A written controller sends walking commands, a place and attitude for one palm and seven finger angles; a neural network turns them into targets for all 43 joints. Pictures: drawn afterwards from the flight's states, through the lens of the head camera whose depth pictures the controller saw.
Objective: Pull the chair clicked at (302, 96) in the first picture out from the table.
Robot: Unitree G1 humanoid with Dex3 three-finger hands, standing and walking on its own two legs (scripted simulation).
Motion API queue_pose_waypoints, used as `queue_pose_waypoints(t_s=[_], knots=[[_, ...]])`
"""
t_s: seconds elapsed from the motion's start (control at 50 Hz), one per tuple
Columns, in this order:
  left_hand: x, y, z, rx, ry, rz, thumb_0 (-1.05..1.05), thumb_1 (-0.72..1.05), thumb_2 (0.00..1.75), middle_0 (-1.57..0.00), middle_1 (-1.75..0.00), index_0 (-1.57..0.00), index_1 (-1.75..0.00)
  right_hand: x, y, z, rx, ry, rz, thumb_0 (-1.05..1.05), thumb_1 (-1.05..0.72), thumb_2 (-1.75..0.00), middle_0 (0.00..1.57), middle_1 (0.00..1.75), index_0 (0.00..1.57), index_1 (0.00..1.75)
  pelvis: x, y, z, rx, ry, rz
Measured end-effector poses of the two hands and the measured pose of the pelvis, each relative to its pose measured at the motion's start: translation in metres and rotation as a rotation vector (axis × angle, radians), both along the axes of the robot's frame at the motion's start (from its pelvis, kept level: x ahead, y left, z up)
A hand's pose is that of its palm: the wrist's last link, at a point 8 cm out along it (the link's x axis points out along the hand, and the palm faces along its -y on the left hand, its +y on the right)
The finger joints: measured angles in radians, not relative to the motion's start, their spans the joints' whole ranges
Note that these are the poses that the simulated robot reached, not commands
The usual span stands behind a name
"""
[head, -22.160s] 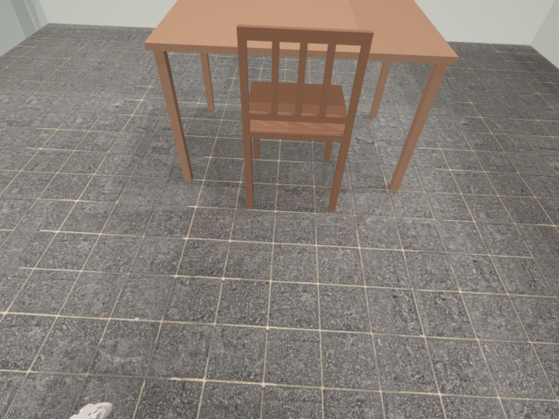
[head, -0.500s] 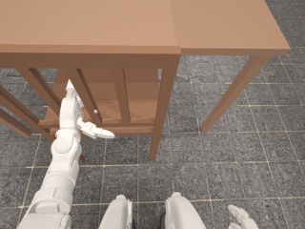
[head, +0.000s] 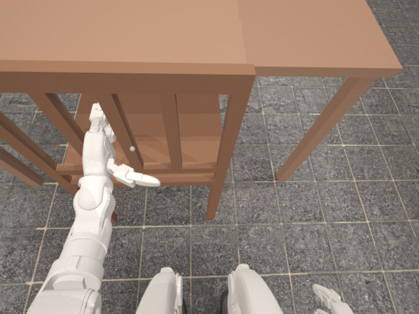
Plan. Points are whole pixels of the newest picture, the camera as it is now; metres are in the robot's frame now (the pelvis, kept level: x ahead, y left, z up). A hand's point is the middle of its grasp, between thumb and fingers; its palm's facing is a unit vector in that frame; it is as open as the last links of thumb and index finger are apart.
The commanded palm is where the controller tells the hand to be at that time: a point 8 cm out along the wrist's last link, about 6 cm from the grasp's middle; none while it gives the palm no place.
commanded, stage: push the fingers through the gap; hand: left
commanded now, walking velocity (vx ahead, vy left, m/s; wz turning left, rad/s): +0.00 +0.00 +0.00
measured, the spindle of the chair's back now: (125, 136) +0.45 +0.16 +0.01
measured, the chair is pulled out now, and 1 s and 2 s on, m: -0.01 0.00 0.03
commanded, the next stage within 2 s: hook a spindle and tug to test in 0.02 s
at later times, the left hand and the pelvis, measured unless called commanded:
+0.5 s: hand (137, 147) +0.42 +0.14 +0.02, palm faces +0.03 -1.00 -0.04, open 15.2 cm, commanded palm +0.39 +0.18 +0.02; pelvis +0.00 +0.00 +0.00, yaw +0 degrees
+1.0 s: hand (136, 147) +0.42 +0.14 +0.02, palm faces +0.04 -1.00 -0.04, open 5.7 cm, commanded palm +0.39 +0.18 +0.02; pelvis +0.01 +0.00 +0.00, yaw +0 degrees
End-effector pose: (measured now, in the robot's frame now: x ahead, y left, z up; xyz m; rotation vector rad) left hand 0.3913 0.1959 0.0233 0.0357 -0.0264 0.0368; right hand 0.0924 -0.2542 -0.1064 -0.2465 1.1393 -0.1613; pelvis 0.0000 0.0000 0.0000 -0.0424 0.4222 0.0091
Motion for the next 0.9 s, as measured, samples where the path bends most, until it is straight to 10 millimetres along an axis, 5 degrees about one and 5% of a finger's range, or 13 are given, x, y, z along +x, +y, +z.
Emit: queue_pose_waypoints(t_s=[0.26, 0.52, 0.72, 0.9], knots=[[0.006, -0.004, -0.007, -0.012, 0.039, -0.025, -0.02, -0.50, 0.30, -0.09, -0.15, -0.08, -0.15, -0.003, 0.001, -0.003, -0.001, 0.010, -0.004, 0.01, -0.90, -0.90, 0.20, 0.30, 0.20, 0.30, -0.003, 0.002, -0.002, -0.005, 0.007, 0.003], [0.007, -0.006, -0.006, 0.005, 0.033, -0.005, -0.02, -0.47, 0.32, -0.27, -0.72, -0.26, -0.72, -0.006, -0.001, -0.004, 0.008, 0.024, -0.007, 0.01, -0.90, -0.90, 0.20, 0.30, 0.20, 0.30, -0.002, -0.002, -0.003, 0.000, 0.005, 0.003], [0.008, -0.005, -0.005, 0.003, 0.042, 0.013, -0.01, -0.10, 0.47, -0.43, -1.23, -0.38, -1.23, -0.004, -0.005, -0.004, 0.009, 0.030, -0.009, 0.01, -0.90, -0.90, 0.20, 0.30, 0.20, 0.30, 0.000, -0.004, -0.001, 0.002, 0.009, 0.003], [0.007, -0.006, -0.004, 0.001, 0.044, 0.001, 0.00, 0.37, 0.68, -0.48, -1.41, -0.43, -1.41, 0.003, -0.006, -0.001, 0.010, 0.021, -0.008, 0.01, -0.90, -0.90, 0.20, 0.30, 0.20, 0.30, 0.006, -0.005, 0.001, 0.002, 0.008, 0.004]])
